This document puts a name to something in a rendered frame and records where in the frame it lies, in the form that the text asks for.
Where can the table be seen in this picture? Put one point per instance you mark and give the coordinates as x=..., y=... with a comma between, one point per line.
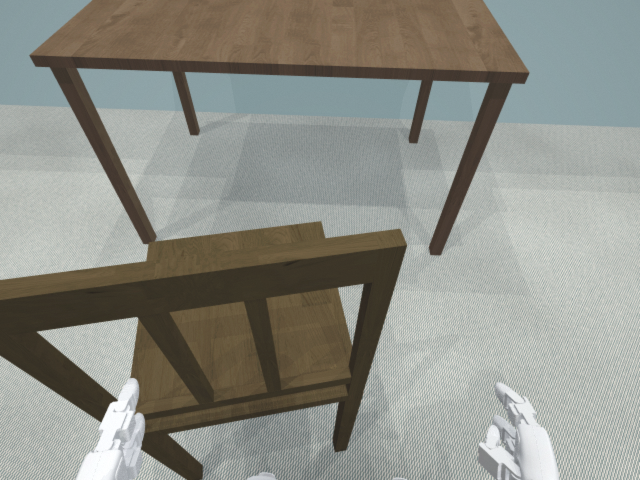
x=428, y=40

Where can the chair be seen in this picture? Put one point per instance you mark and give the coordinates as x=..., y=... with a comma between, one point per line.
x=231, y=326

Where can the right robot hand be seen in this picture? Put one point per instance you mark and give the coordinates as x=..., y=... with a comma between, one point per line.
x=528, y=454

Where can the left robot hand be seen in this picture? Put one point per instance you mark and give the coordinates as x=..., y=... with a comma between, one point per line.
x=117, y=455

